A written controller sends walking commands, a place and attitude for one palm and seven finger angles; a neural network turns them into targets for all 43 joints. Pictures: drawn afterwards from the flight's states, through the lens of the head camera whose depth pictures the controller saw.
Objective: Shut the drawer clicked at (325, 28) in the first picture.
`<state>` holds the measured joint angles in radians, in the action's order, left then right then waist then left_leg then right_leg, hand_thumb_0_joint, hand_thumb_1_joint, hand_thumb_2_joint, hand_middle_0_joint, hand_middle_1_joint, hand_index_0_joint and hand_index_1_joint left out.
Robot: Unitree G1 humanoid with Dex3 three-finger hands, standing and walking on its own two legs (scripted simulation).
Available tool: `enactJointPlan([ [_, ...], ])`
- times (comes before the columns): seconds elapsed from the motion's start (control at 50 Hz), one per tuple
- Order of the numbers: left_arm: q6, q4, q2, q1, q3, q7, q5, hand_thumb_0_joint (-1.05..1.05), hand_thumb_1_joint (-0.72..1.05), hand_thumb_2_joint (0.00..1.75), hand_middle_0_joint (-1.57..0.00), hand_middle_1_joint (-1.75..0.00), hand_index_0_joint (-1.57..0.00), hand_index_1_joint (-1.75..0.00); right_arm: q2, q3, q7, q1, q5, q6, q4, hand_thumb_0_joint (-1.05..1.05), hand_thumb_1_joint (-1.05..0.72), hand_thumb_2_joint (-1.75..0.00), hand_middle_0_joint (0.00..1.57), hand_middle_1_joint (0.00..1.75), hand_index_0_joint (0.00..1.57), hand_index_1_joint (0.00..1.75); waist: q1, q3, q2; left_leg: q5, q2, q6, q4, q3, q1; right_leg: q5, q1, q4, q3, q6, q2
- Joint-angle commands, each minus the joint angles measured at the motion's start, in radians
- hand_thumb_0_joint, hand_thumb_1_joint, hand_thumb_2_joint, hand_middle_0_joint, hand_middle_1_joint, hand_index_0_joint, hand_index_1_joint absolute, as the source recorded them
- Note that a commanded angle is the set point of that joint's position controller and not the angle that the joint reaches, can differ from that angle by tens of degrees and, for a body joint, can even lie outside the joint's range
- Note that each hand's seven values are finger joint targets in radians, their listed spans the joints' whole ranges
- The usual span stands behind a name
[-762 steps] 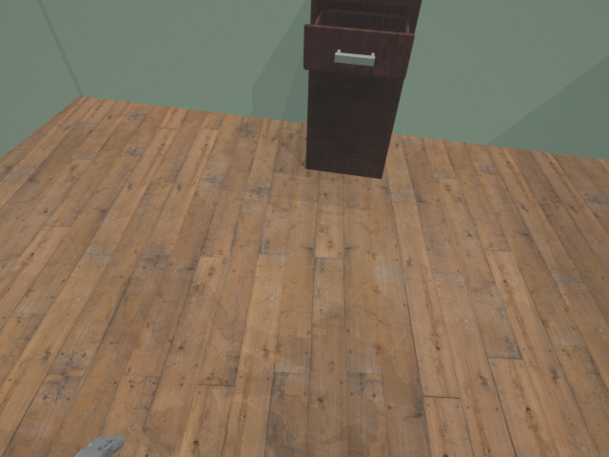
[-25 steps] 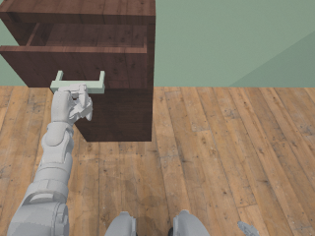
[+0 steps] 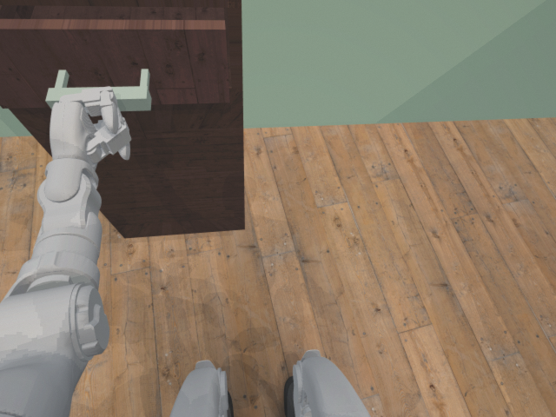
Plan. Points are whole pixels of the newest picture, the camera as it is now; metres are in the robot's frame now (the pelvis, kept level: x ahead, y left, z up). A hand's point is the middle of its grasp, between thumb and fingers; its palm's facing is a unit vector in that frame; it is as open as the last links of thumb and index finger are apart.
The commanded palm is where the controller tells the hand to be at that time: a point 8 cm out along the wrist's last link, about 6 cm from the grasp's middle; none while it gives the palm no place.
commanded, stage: push the drawer shut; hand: left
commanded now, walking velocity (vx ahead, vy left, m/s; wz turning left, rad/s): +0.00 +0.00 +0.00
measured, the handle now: (102, 88) +0.58 +0.22 +0.06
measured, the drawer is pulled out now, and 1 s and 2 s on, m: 0.04 0.00 0.00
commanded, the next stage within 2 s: pull the fist back off the drawer in 0.68 s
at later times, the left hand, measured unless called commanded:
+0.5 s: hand (119, 107) +0.55 +0.19 +0.06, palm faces +0.04 -1.00 -0.03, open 3.0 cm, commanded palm +0.54 +0.22 +0.06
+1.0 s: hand (117, 104) +0.55 +0.19 +0.06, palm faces +0.06 -1.00 -0.04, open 3.1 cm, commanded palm +0.54 +0.20 +0.06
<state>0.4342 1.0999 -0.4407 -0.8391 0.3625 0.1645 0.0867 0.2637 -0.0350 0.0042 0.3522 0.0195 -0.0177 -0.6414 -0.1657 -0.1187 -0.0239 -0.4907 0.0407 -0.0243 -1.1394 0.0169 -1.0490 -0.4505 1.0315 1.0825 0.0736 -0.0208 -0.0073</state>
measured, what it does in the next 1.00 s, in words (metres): stands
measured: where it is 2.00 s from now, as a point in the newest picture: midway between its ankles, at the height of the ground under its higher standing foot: outside the picture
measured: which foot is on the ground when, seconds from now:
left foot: down 0.00-1.00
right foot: down 0.00-1.00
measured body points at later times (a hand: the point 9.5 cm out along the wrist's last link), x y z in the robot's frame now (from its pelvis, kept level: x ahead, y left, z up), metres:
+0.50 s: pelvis +0.01 +0.01 +0.00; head +0.16 +0.04 +0.42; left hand +0.54 +0.24 +0.06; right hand +0.00 -0.25 -0.11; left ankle +0.02 +0.10 -0.65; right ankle +0.03 -0.11 -0.65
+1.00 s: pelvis -0.02 +0.01 -0.02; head +0.15 +0.05 +0.40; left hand +0.54 +0.25 +0.07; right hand -0.05 -0.25 -0.11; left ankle +0.02 +0.10 -0.65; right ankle +0.03 -0.11 -0.65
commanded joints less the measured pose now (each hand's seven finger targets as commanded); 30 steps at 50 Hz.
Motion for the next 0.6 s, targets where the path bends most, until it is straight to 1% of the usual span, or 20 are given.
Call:
enactJointPlan([
  [0.0,0.073,-0.213,-0.254,-0.491,0.046,-0.005,0.010,0.00,0.90,0.90,-1.40,-1.60,-1.40,-1.60,0.174,0.060,-0.007,0.150,0.002,0.001,0.063,0.00,-0.90,-0.90,0.20,0.30,0.20,0.30,-0.024,-0.486,-0.091,0.293,-0.018,-0.008,0.130,-0.064,0.322,0.219,-0.232,-0.141,-0.058,0.003,-0.027],
  [0.04,0.075,-0.210,-0.266,-0.488,0.055,-0.007,0.004,0.00,0.90,0.90,-1.40,-1.60,-1.40,-1.60,0.176,0.061,-0.005,0.162,0.004,-0.005,0.064,0.00,-0.90,-0.90,0.20,0.30,0.20,0.30,-0.019,-0.495,-0.107,0.322,-0.018,-0.007,0.130,-0.067,0.339,0.240,-0.232,-0.134,-0.055,-0.001,-0.030],
  [0.06,0.074,-0.208,-0.251,-0.498,0.048,-0.008,0.005,0.00,0.90,0.90,-1.40,-1.60,-1.40,-1.60,0.174,0.061,-0.003,0.163,0.004,-0.008,0.064,0.00,-0.90,-0.90,0.20,0.30,0.20,0.30,-0.027,-0.495,-0.112,0.327,-0.017,-0.007,0.129,-0.064,0.346,0.246,-0.225,-0.140,-0.055,0.002,-0.029],
  [0.08,0.076,-0.206,-0.281,-0.489,0.072,-0.012,0.002,0.00,0.90,0.90,-1.40,-1.60,-1.40,-1.60,0.177,0.063,-0.004,0.168,0.006,-0.012,0.060,0.00,-0.90,-0.90,0.20,0.30,0.20,0.30,-0.019,-0.500,-0.106,0.336,-0.015,-0.006,0.127,-0.066,0.343,0.252,-0.230,-0.137,-0.054,0.001,-0.029],
  [0.1,0.077,-0.205,-0.268,-0.504,0.056,-0.012,-0.001,0.00,0.90,0.90,-1.40,-1.60,-1.40,-1.60,0.175,0.062,-0.003,0.168,0.006,-0.015,0.060,0.00,-0.90,-0.90,0.20,0.30,0.20,0.30,-0.028,-0.492,-0.120,0.342,-0.015,-0.005,0.128,-0.065,0.349,0.255,-0.221,-0.138,-0.054,0.002,-0.030],
  [0.14,0.074,-0.181,-0.261,-0.516,0.053,-0.016,-0.006,0.00,0.90,0.90,-1.40,-1.60,-1.40,-1.60,0.177,0.062,0.000,0.179,0.009,-0.020,0.055,0.00,-0.90,-0.90,0.20,0.30,0.20,0.30,-0.039,-0.474,-0.105,0.348,-0.013,-0.007,0.124,-0.071,0.348,0.254,-0.202,-0.137,-0.049,0.001,-0.032],
  [0.16,0.076,-0.195,-0.270,-0.543,0.056,-0.018,-0.009,0.00,0.90,0.90,-1.40,-1.60,-1.40,-1.60,0.178,0.062,0.000,0.184,0.010,-0.022,0.051,0.00,-0.90,-0.90,0.20,0.30,0.20,0.30,-0.044,-0.490,-0.122,0.358,-0.011,-0.006,0.122,-0.072,0.359,0.258,-0.197,-0.135,-0.048,0.003,-0.031],
  [0.22,0.072,-0.164,-0.312,-0.554,0.082,-0.024,-0.019,0.00,0.90,0.90,-1.40,-1.60,-1.40,-1.60,0.181,0.060,-0.001,0.191,0.012,-0.030,0.049,0.00,-0.90,-0.90,0.20,0.30,0.20,0.30,-0.047,-0.482,-0.112,0.347,-0.012,-0.008,0.118,-0.070,0.333,0.255,-0.206,-0.138,-0.051,0.003,-0.032],
  [0.24,0.075,-0.172,-0.308,-0.579,0.076,-0.024,-0.020,0.00,0.90,0.90,-1.40,-1.60,-1.40,-1.60,0.182,0.059,-0.001,0.196,0.015,-0.031,0.047,0.00,-0.90,-0.90,0.20,0.30,0.20,0.30,-0.055,-0.489,-0.117,0.362,-0.012,-0.009,0.116,-0.075,0.345,0.264,-0.198,-0.133,-0.048,0.003,-0.033],
  [0.28,0.069,-0.145,-0.326,-0.587,0.085,-0.024,-0.028,0.00,0.90,0.90,-1.40,-1.60,-1.40,-1.60,0.181,0.057,0.000,0.199,0.015,-0.034,0.044,0.00,-0.90,-0.90,0.20,0.30,0.20,0.30,-0.056,-0.493,-0.133,0.370,-0.011,-0.008,0.107,-0.073,0.336,0.270,-0.195,-0.130,-0.049,0.003,-0.033],
  [0.3,0.064,-0.136,-0.324,-0.603,0.080,-0.022,-0.028,0.00,0.90,0.90,-1.40,-1.60,-1.40,-1.60,0.183,0.056,-0.001,0.201,0.016,-0.036,0.041,0.00,-0.90,-0.90,0.20,0.30,0.20,0.30,-0.068,-0.485,-0.124,0.361,-0.011,-0.010,0.103,-0.073,0.328,0.263,-0.187,-0.134,-0.049,0.004,-0.034],
  [0.32,0.065,-0.140,-0.355,-0.617,0.098,-0.022,-0.032,0.00,0.90,0.90,-1.40,-1.60,-1.40,-1.60,0.185,0.055,-0.002,0.205,0.017,-0.037,0.043,0.00,-0.90,-0.90,0.20,0.30,0.20,0.30,-0.064,-0.490,-0.117,0.358,-0.011,-0.011,0.100,-0.073,0.311,0.265,-0.202,-0.132,-0.053,0.005,-0.033],
  [0.36,0.065,-0.131,-0.357,-0.625,0.096,-0.021,-0.038,0.00,0.90,0.90,-1.40,-1.60,-1.40,-1.60,0.187,0.054,-0.002,0.208,0.020,-0.040,0.042,0.00,-0.90,-0.90,0.20,0.30,0.20,0.30,-0.069,-0.509,-0.153,0.388,-0.009,-0.008,0.097,-0.080,0.342,0.275,-0.176,-0.124,-0.047,0.002,-0.032],
  [0.4,0.059,-0.126,-0.350,-0.671,0.081,-0.020,-0.039,0.00,0.90,0.90,-1.40,-1.60,-1.40,-1.60,0.189,0.052,-0.001,0.212,0.022,-0.043,0.037,0.00,-0.90,-0.90,0.20,0.30,0.20,0.30,-0.087,-0.502,-0.165,0.390,-0.005,-0.007,0.091,-0.088,0.352,0.264,-0.145,-0.124,-0.043,0.003,-0.033],
  [0.42,0.056,-0.119,-0.362,-0.674,0.090,-0.020,-0.041,0.00,0.90,0.90,-1.40,-1.60,-1.40,-1.60,0.189,0.052,0.000,0.218,0.024,-0.044,0.038,0.00,-0.90,-0.90,0.20,0.30,0.20,0.30,-0.082,-0.515,-0.168,0.394,-0.006,-0.008,0.087,-0.088,0.350,0.265,-0.153,-0.122,-0.043,0.003,-0.034],
  [0.46,0.056,-0.121,-0.365,-0.691,0.093,-0.020,-0.044,0.00,0.90,0.90,-1.40,-1.60,-1.40,-1.60,0.192,0.054,0.000,0.223,0.023,-0.047,0.038,0.00,-0.90,-0.90,0.20,0.30,0.20,0.30,-0.089,-0.535,-0.177,0.421,-0.002,-0.005,0.083,-0.096,0.379,0.272,-0.131,-0.118,-0.037,0.003,-0.036],
  [0.52,0.046,-0.111,-0.328,-0.787,0.044,-0.027,-0.049,0.00,0.90,0.90,-1.40,-1.60,-1.40,-1.60,0.193,0.050,0.000,0.228,0.026,-0.045,0.021,0.00,-0.90,-0.90,0.20,0.30,0.20,0.30,-0.125,-0.498,-0.195,0.371,0.002,-0.003,0.082,-0.113,0.385,0.212,-0.063,-0.125,-0.029,0.003,-0.037],
  [0.54,0.050,-0.128,-0.326,-0.822,0.037,-0.032,-0.052,0.00,0.90,0.90,-1.40,-1.60,-1.40,-1.60,0.194,0.049,-0.001,0.230,0.029,-0.042,0.018,0.00,-0.90,-0.90,0.20,0.30,0.20,0.30,-0.131,-0.498,-0.225,0.374,0.002,-0.002,0.083,-0.120,0.406,0.204,-0.038,-0.122,-0.027,0.001,-0.036],
  [0.56,0.049,-0.124,-0.328,-0.836,0.034,-0.036,-0.058,0.00,0.90,0.90,-1.40,-1.60,-1.40,-1.60,0.197,0.049,-0.001,0.234,0.030,-0.041,0.015,0.00,-0.90,-0.90,0.20,0.30,0.20,0.30,-0.133,-0.513,-0.229,0.368,0.004,0.000,0.082,-0.128,0.415,0.193,-0.023,-0.118,-0.023,0.000,-0.036],
  [0.58,0.048,-0.119,-0.307,-0.861,0.010,-0.041,-0.059,0.00,0.90,0.90,-1.40,-1.60,-1.40,-1.60,0.197,0.048,-0.001,0.232,0.030,-0.039,0.010,0.00,-0.90,-0.90,0.20,0.30,0.20,0.30,-0.149,-0.505,-0.240,0.353,0.005,0.001,0.081,-0.134,0.421,0.180,0.002,-0.120,-0.022,0.001,-0.036],
])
